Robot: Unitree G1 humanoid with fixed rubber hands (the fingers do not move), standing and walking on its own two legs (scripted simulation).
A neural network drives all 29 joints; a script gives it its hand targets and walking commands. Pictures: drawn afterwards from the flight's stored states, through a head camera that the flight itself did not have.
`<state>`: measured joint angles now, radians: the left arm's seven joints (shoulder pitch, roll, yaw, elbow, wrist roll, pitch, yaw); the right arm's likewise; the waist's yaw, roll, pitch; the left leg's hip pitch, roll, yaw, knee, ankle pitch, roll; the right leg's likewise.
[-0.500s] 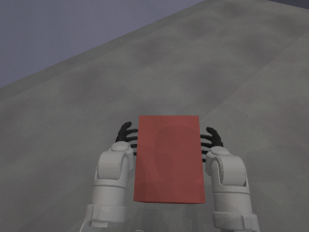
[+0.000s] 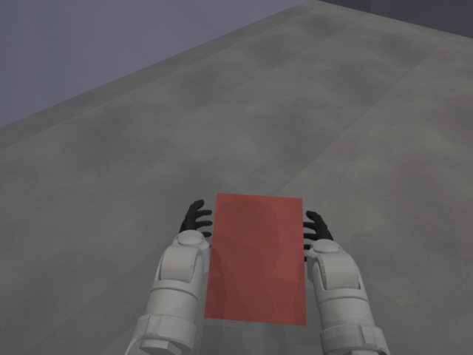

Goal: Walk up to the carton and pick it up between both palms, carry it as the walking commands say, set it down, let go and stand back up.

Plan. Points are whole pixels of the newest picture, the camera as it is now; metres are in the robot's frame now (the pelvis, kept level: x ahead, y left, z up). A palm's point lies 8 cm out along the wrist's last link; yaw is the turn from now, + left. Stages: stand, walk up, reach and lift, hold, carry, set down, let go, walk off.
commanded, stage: set down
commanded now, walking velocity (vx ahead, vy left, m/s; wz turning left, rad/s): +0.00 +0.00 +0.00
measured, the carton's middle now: (253, 265) +0.32 -0.02 -0.07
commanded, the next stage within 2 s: none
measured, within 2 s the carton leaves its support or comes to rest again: neither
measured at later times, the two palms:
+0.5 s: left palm (198, 222) +0.38 +0.08 +0.01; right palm (319, 251) +0.32 -0.14 -0.01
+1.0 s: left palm (215, 254) +0.36 +0.06 -0.10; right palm (323, 272) +0.32 -0.17 -0.10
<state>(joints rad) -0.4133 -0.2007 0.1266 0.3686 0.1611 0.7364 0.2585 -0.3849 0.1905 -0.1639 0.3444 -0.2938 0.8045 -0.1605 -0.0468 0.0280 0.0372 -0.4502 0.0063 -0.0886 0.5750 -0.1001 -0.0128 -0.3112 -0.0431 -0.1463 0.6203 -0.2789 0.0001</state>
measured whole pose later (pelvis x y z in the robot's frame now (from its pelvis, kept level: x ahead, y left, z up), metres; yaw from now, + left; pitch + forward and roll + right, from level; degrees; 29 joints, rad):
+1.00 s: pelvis +0.02 +0.00 -0.03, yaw -10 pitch +12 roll +1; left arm -0.45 -0.21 0.27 0.70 0.29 0.06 0.22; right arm -0.44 0.19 -0.29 0.70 -0.21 0.11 -0.22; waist 0.03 -0.03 0.08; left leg -0.77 -0.03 -0.07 0.81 -0.25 -0.01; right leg -0.73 0.06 0.09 0.88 -0.37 0.00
